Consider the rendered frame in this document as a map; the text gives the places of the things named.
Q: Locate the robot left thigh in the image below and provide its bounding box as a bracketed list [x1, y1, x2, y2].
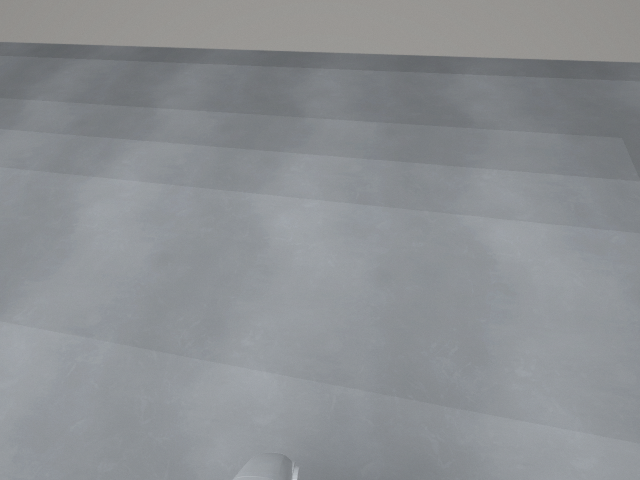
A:
[233, 453, 300, 480]

